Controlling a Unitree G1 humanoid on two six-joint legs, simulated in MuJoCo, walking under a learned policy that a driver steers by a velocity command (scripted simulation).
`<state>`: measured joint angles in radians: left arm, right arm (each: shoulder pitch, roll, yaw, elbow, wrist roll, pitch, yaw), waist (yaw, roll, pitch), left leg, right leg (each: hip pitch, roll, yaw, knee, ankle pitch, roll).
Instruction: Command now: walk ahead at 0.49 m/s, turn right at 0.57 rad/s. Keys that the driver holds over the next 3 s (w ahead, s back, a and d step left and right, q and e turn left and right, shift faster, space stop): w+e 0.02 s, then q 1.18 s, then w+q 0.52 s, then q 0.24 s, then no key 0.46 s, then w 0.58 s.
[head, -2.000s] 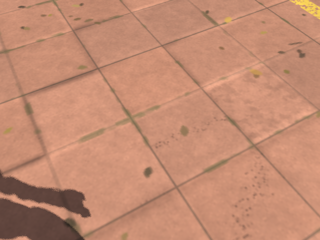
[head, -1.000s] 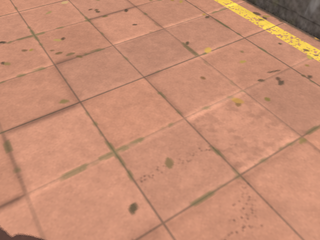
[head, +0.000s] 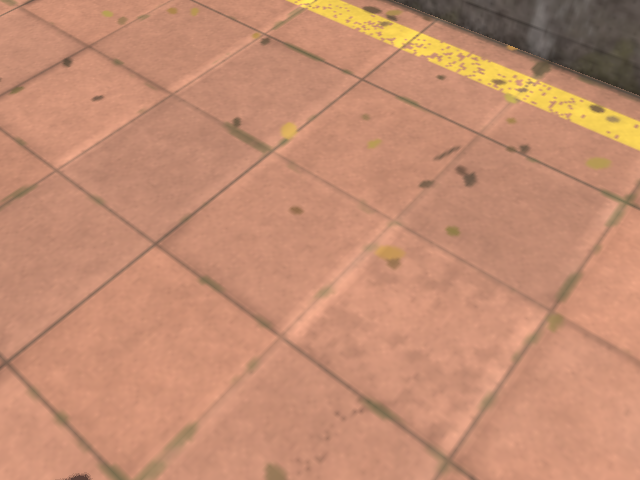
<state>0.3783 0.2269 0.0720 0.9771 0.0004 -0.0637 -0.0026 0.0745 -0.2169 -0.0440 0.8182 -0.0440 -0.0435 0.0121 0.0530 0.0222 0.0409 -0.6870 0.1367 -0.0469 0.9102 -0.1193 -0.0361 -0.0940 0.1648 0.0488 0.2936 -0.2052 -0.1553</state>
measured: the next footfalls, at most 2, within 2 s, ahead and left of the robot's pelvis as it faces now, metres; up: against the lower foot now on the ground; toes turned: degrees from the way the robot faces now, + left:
left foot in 0.22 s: +0.31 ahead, +0.12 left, +0.00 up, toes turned +0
right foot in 0.76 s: +0.27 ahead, -0.07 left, +0.00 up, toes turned +20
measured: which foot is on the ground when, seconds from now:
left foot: up 0.00-0.20, down 0.22-0.74, up 0.76-1.00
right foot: down 0.00-0.22, up 0.24-0.74, down 0.76-1.00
